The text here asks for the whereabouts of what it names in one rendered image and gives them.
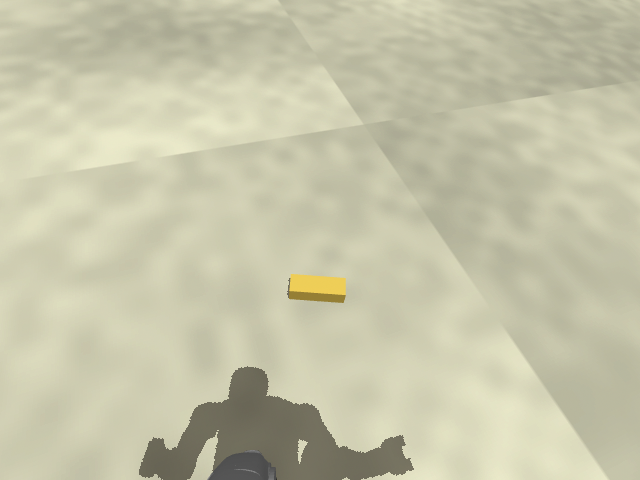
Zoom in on carton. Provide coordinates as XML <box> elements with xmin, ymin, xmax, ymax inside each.
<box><xmin>289</xmin><ymin>274</ymin><xmax>346</xmax><ymax>303</ymax></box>

